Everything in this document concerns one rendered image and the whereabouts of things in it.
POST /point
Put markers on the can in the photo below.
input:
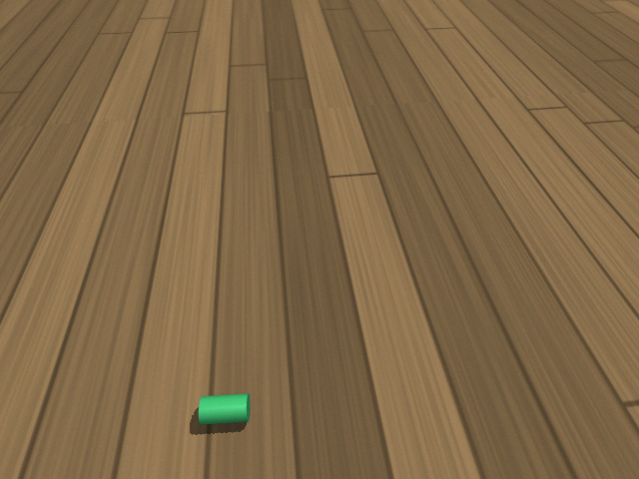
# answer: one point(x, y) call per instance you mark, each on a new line
point(231, 408)

